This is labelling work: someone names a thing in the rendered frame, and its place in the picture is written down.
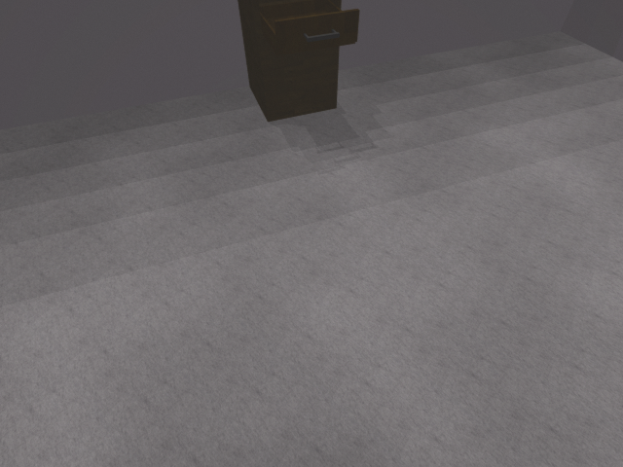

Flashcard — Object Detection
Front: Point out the drawer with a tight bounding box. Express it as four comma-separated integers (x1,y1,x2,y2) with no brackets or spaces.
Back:
259,0,359,55

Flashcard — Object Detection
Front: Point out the cabinet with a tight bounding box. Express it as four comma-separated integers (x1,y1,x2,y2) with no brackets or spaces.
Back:
238,0,342,122

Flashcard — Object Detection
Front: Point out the handle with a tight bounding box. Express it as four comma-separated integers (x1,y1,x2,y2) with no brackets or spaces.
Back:
304,29,340,42

